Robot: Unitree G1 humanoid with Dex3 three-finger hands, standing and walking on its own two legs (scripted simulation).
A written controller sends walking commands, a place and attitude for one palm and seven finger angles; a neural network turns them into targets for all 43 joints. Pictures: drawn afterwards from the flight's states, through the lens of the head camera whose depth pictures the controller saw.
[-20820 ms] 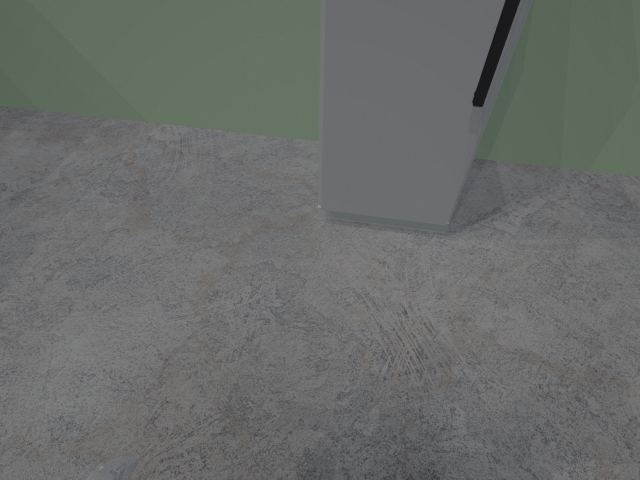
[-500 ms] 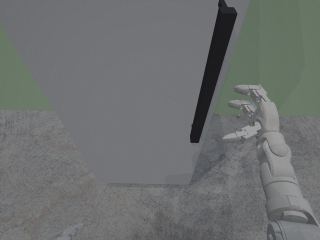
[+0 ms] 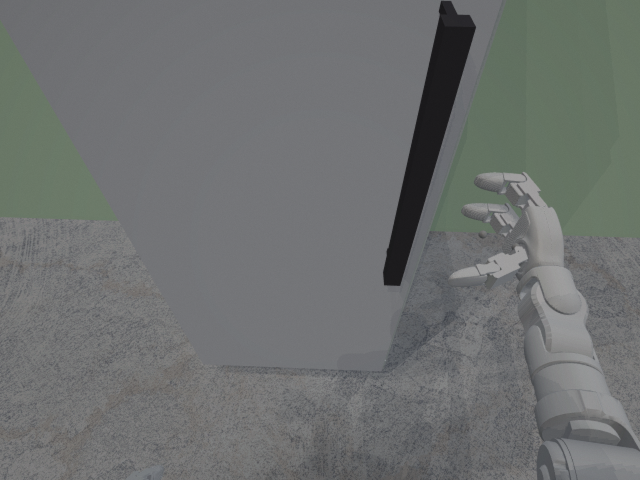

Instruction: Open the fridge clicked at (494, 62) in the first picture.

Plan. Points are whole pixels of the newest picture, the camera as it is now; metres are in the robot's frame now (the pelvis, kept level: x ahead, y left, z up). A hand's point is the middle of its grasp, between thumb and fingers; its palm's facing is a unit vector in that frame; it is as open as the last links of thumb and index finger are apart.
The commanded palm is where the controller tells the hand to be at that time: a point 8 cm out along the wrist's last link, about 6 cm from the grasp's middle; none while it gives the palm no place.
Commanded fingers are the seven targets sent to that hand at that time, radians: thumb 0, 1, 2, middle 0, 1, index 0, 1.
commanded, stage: move the hooked fingers beside the handle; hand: right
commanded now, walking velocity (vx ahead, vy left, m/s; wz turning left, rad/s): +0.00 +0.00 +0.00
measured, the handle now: (412, 178) +0.49 -0.07 +0.12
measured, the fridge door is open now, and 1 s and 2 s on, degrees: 0 0 0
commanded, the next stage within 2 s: feel for the door with the fingertips in 0.24 s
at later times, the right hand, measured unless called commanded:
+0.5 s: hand (469, 229) +0.41 -0.14 +0.11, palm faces -0.07 +1.00 +0.01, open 14.0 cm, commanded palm +0.39 -0.18 +0.11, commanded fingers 0.00 0.50 -0.30 0.30 1.20 0.30 1.20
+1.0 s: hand (441, 215) +0.43 -0.11 +0.11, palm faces -0.04 +1.00 -0.01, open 14.0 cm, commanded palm +0.41 -0.15 +0.11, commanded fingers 0.00 0.50 -0.30 0.30 1.20 0.30 1.20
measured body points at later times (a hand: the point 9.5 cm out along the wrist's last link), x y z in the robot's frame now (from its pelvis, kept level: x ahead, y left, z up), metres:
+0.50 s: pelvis +0.00 +0.00 +0.00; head +0.02 +0.00 +0.45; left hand +0.09 +0.26 -0.11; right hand +0.41 -0.19 +0.12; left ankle -0.01 +0.09 -0.72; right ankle +0.02 -0.06 -0.72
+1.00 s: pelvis +0.00 +0.02 +0.00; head +0.03 +0.02 +0.45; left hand +0.08 +0.27 -0.12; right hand +0.43 -0.16 +0.11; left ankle -0.01 +0.09 -0.72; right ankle +0.02 -0.06 -0.72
